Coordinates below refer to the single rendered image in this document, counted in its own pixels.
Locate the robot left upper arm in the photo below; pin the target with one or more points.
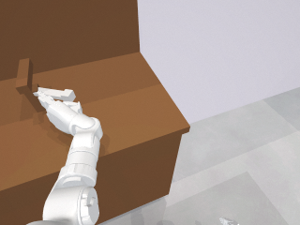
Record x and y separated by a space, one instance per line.
76 205

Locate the robot left forearm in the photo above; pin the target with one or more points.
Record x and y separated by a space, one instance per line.
82 157

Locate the tap lever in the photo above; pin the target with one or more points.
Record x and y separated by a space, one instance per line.
66 95

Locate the robot left hand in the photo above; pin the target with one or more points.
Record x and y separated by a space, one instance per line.
60 113

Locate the counter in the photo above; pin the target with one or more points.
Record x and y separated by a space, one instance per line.
93 48

